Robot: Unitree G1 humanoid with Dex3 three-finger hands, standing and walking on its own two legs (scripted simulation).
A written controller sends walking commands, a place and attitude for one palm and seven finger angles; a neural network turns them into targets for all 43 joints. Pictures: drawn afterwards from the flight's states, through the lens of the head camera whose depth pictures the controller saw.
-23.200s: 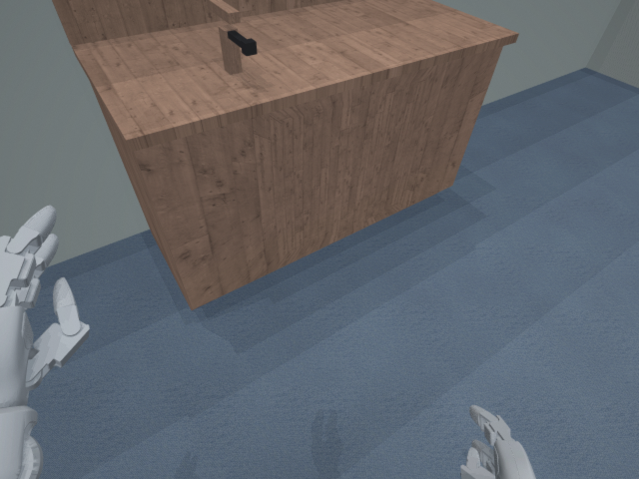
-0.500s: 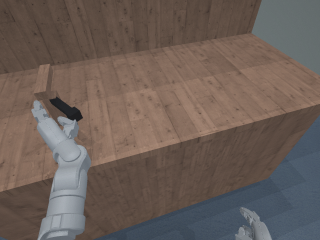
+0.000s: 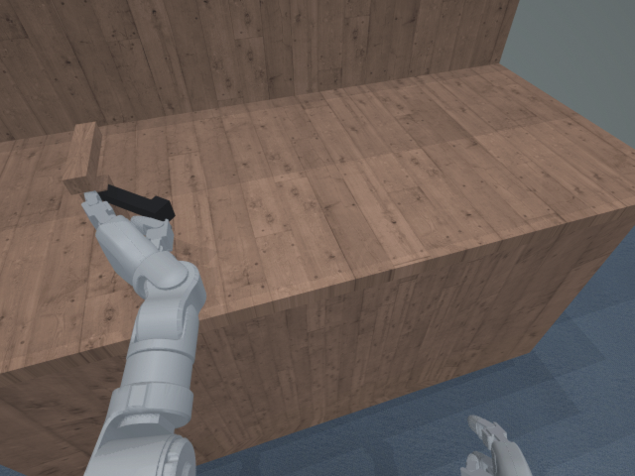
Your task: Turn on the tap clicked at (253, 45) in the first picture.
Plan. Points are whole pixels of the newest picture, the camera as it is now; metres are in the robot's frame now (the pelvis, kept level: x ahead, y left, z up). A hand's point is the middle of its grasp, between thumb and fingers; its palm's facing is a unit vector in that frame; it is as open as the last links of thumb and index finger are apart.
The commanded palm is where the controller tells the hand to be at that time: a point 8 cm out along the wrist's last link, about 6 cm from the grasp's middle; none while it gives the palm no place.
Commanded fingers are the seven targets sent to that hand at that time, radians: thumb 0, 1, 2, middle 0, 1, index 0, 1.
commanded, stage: push the lever round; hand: left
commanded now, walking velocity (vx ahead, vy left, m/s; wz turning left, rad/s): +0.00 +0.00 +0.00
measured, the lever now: (158, 212) +0.40 +0.26 +0.13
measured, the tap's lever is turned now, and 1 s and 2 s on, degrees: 47 65 74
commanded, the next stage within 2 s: lift the hand up off the lever in 1.20 s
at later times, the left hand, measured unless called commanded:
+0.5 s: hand (185, 211) +0.41 +0.22 +0.12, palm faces +0.85 -0.52 -0.09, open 7.6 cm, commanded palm +0.36 +0.24 +0.13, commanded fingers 0.00 0.90 0.90 -0.15 -0.15 -0.15 -0.15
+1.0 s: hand (183, 209) +0.42 +0.23 +0.13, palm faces +0.86 -0.51 -0.08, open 7.8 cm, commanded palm +0.38 +0.25 +0.13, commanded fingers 0.00 0.90 0.90 -0.15 -0.15 -0.15 -0.15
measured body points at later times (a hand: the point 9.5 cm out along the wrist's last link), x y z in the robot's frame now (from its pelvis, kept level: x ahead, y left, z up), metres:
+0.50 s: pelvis +0.00 -0.01 +0.00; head +0.01 -0.03 +0.45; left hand +0.37 +0.25 +0.13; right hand +0.14 -0.25 -0.13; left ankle +0.02 +0.13 -0.73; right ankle +0.00 -0.08 -0.73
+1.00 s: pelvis -0.01 -0.01 -0.01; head +0.00 -0.02 +0.44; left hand +0.37 +0.25 +0.13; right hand +0.13 -0.25 -0.12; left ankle +0.02 +0.13 -0.73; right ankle +0.00 -0.08 -0.73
